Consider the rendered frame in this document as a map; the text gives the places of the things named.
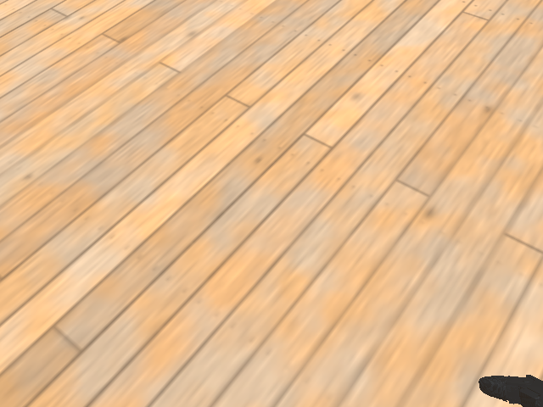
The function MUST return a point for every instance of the right robot hand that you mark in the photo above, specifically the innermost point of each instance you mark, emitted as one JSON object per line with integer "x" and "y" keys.
{"x": 527, "y": 391}

